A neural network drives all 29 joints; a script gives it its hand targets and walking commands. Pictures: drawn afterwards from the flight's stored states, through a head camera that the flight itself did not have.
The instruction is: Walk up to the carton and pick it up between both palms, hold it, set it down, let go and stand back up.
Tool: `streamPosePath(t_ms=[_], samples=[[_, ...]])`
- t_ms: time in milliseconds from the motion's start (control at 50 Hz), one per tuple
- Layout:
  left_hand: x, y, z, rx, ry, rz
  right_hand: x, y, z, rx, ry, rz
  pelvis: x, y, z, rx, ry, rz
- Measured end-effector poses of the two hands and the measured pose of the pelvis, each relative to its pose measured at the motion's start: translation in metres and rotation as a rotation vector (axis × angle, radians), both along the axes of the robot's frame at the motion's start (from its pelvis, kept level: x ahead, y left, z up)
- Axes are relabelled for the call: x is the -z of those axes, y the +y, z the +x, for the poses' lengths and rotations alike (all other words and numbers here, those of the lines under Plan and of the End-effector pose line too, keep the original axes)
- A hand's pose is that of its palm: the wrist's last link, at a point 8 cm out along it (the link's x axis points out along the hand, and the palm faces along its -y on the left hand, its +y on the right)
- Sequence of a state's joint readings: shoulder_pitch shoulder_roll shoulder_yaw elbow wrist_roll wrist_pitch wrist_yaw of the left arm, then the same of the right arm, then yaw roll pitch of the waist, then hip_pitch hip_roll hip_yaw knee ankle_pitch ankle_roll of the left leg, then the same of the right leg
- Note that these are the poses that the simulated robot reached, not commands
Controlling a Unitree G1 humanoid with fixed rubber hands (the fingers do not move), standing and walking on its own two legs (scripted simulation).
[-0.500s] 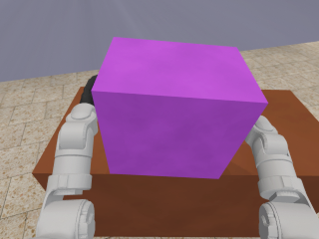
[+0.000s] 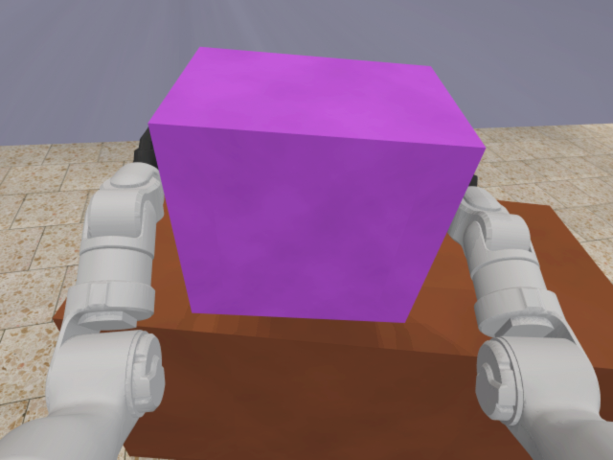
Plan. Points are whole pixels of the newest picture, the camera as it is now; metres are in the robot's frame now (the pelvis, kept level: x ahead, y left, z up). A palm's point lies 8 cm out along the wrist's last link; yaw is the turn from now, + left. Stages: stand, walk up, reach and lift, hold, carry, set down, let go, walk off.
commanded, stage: reach and lift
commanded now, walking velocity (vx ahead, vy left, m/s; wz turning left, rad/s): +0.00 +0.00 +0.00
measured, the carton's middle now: (308, 192) +0.41 +0.01 +0.19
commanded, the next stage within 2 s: hold in 0.66 s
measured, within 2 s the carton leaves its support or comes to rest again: neither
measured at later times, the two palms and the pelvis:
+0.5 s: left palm (176, 166) +0.38 +0.18 +0.24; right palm (491, 211) +0.35 -0.22 +0.21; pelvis +0.02 +0.03 +0.00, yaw -4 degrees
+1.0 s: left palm (140, 142) +0.38 +0.21 +0.26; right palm (470, 162) +0.38 -0.18 +0.26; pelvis +0.01 -0.01 +0.00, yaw +1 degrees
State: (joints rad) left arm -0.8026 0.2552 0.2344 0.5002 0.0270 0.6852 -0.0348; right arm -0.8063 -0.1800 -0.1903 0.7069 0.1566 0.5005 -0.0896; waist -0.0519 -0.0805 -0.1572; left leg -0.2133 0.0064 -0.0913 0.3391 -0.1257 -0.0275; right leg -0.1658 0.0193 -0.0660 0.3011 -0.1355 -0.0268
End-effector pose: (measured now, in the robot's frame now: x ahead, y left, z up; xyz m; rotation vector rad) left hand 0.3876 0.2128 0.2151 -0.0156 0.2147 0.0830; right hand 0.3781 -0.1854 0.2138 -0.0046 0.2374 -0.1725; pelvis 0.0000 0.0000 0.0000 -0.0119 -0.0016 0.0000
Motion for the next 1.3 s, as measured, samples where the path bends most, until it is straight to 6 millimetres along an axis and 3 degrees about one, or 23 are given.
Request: streamPosePath(t_ms=[120,280,480,580,660,880,1120,1300], samples=[[-0.005,0.001,0.006,0.012,-0.035,0.039,-0.007,0.001,0.004,0.014,-0.035,0.033,0.0,0.008,0.014,-0.006,-0.012,-0.011],[-0.021,-0.019,0.002,0.031,-0.08,0.057,-0.012,-0.018,-0.009,0.046,-0.085,0.102,0.0,0.026,0.029,0.024,-0.076,-0.018],[-0.023,-0.037,-0.011,0.033,-0.03,0.026,0.001,-0.035,-0.027,0.059,-0.037,0.128,0.0,0.028,0.021,0.071,-0.11,-0.012],[-0.016,-0.032,-0.016,0.011,0.002,-0.005,0.001,-0.031,-0.024,0.033,-0.004,0.092,0.0,0.018,0.008,0.075,-0.082,-0.005],[-0.017,-0.023,-0.018,-0.017,-0.004,-0.026,-0.011,-0.022,-0.016,0.003,-0.008,0.05,0.0,0.008,-0.001,0.064,-0.044,-0.001],[-0.043,0.001,-0.015,-0.05,-0.047,-0.02,-0.049,0.001,0.005,-0.038,-0.046,0.026,0.001,-0.01,-0.003,-0.003,0.009,-0.005],[-0.055,-0.005,-0.012,-0.007,-0.057,0.054,-0.046,-0.005,-0.005,-0.009,-0.046,0.061,0.0,0.008,0.02,0.011,-0.049,-0.017],[-0.057,-0.011,-0.019,0.001,-0.053,0.045,-0.041,-0.01,-0.017,0.007,-0.043,0.087,0.001,0.023,0.018,0.048,-0.088,-0.019]])
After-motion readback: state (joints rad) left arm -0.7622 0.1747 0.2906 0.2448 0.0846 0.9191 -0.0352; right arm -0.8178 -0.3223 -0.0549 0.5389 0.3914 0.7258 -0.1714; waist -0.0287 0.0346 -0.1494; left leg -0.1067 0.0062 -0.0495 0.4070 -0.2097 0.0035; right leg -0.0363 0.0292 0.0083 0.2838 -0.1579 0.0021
